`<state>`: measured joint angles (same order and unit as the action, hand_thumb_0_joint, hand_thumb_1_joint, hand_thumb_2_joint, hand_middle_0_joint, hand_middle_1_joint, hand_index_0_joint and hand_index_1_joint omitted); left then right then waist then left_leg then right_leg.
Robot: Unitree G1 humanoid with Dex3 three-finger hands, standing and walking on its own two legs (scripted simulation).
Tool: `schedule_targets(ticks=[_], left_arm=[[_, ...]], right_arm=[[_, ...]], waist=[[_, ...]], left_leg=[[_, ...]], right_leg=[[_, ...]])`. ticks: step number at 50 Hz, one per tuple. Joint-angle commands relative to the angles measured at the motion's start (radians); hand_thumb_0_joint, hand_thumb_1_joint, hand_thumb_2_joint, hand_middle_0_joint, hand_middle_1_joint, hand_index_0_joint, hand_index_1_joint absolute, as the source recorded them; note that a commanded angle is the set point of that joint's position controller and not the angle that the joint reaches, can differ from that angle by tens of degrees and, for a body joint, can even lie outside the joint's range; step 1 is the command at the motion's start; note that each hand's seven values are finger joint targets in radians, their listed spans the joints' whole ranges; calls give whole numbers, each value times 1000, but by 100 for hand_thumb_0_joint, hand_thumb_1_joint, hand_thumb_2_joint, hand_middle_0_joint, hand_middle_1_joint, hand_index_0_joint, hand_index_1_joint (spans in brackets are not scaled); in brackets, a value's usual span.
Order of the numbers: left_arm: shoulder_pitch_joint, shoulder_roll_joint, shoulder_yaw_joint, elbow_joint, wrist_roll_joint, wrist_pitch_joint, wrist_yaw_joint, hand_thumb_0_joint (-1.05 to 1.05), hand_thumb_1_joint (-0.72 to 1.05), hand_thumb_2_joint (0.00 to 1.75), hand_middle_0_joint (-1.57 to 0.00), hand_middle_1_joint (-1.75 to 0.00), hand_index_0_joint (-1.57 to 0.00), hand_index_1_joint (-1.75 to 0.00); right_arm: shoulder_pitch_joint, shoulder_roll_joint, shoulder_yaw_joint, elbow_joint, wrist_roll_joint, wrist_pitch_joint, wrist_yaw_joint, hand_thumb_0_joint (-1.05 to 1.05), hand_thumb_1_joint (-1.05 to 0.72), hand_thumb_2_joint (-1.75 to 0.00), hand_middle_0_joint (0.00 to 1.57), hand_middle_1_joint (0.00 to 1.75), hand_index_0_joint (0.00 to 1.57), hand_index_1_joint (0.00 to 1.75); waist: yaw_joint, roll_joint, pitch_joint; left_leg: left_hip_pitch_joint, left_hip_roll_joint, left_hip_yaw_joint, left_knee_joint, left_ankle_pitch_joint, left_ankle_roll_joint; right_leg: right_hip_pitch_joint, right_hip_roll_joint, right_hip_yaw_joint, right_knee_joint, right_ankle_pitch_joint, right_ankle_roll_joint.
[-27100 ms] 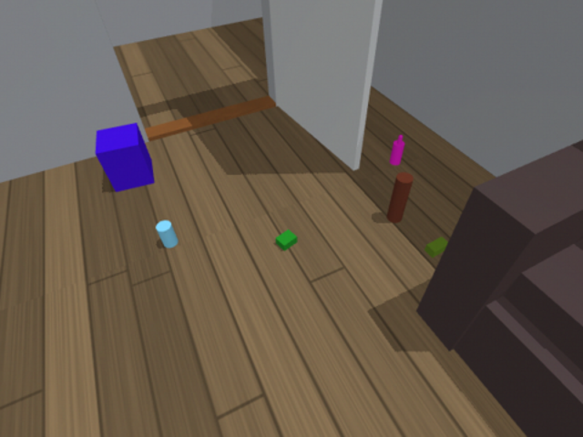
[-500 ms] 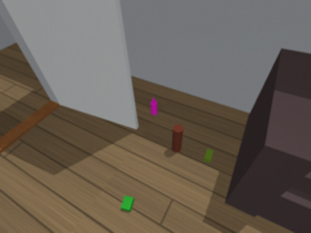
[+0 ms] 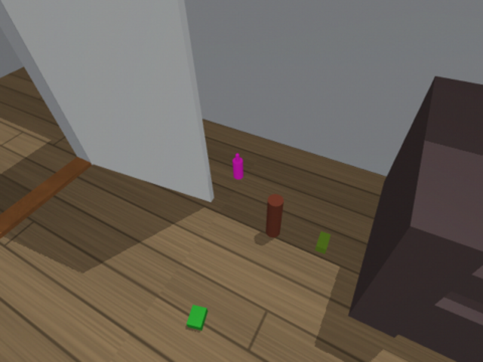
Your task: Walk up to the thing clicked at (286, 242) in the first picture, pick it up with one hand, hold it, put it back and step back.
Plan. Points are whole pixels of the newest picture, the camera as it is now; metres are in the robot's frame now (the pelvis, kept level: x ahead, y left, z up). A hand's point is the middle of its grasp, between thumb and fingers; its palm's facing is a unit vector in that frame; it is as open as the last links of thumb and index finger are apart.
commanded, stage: stand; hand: left
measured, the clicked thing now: (197, 317) +0.46 +0.23 -0.76
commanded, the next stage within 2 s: none
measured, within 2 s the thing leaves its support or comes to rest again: neither
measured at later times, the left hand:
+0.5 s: hand out of the picture +0.07 +0.25 -0.16, palm faces -0.03 -0.94 -0.35, open 7.4 cm
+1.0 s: hand out of the picture +0.06 +0.25 -0.16, palm faces -0.03 -0.94 -0.34, open 7.4 cm
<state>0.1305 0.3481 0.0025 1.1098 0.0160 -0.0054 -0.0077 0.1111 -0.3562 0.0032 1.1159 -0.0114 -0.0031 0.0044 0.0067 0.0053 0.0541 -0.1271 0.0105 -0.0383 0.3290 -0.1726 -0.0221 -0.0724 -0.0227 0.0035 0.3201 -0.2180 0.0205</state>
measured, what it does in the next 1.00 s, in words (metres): stands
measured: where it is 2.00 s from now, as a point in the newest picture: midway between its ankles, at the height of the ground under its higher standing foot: outside the picture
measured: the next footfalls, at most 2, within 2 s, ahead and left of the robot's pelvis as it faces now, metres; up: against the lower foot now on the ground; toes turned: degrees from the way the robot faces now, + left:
none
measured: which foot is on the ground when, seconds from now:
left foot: down 0.00-1.00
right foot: down 0.00-1.00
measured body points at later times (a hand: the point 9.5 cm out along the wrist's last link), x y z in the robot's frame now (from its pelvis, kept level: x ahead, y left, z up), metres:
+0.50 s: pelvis +0.00 +0.00 +0.00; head +0.02 +0.00 +0.45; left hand +0.07 +0.30 -0.13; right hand +0.08 -0.30 -0.13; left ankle +0.01 +0.13 -0.75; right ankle -0.03 -0.13 -0.75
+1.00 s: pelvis +0.00 +0.00 +0.00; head +0.01 +0.00 +0.45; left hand +0.06 +0.30 -0.13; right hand +0.07 -0.30 -0.13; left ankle +0.01 +0.13 -0.75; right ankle -0.03 -0.13 -0.75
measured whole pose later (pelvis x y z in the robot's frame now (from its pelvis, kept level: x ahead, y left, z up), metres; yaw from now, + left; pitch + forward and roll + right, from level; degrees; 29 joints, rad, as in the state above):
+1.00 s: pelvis +0.00 +0.00 +0.00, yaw +0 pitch -2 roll +0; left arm 0.14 0.35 0.00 1.11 0.02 -0.01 -0.01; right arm 0.12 -0.36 0.00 1.12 -0.01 0.00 0.01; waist 0.01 0.01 0.06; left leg -0.13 0.01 -0.04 0.33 -0.17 -0.02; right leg -0.07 -0.02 0.00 0.32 -0.21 0.02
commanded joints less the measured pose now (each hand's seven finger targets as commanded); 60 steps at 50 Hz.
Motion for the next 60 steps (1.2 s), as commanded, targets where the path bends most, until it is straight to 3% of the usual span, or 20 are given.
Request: schedule_targets(ticks=[1,14,23,25,41,45,55,60], left_arm=[[-22,220,42,-50,-2,-20,18,0,90,90,-20,-30,-20,-30],[-16,214,40,-52,-7,-22,20,0,90,90,-20,-30,-20,-30],[-20,222,42,-55,-7,-21,21,0,90,90,-20,-30,-20,-30],[-24,223,41,-50,-6,-20,20,0,90,90,-20,-30,-20,-30],[-25,222,42,-54,-4,-23,21,0,90,90,-20,-30,-20,-30],[-17,220,41,-48,-5,-21,18,0,90,90,-20,-30,-20,-30],[-14,224,43,-55,-6,-21,18,0,90,90,-20,-30,-20,-30],[-17,223,41,-53,-5,-23,20,0,90,90,-20,-30,-20,-30]], right_arm=[[-27,-209,-37,-57,3,-24,-15,0,-90,-90,20,30,20,30],[-26,-210,-38,-56,5,-26,-16,0,-90,-90,20,30,20,30],[-21,-213,-38,-56,4,-26,-19,0,-90,-90,20,30,20,30],[-25,-205,-36,-57,4,-25,-18,0,-90,-90,20,30,20,30],[-19,-207,-39,-58,3,-25,-14,0,-90,-90,20,30,20,30],[-22,-207,-40,-55,4,-22,-14,0,-90,-90,20,30,20,30],[-17,-207,-40,-53,3,-27,-16,0,-90,-90,20,30,20,30],[-14,-205,-40,-53,5,-24,-15,0,-90,-90,20,30,20,30]], waist=[[-3,-15,-61],[0,-9,-88],[-1,-5,-92],[-3,-13,-66],[-5,-11,-68],[-2,-10,-44],[-2,-3,-77],[-7,-18,-67]], left_leg=[[23,108,-81,-33,161,41],[52,111,-76,-12,241,44],[50,114,-73,-16,254,41],[36,109,-75,-26,208,39],[28,109,-77,-27,193,43],[21,106,-80,-37,115,42],[40,111,-76,-27,198,41],[34,109,-75,-23,181,42]], right_leg=[[-21,-105,67,-56,136,-37],[-2,-110,68,-46,216,-38],[6,-110,65,-37,216,-36],[-11,-108,66,-45,174,-37],[-2,-109,68,-54,170,-37],[-26,-105,72,-68,102,-39],[-13,-107,72,-47,163,-42],[-16,-108,74,-57,161,-39]])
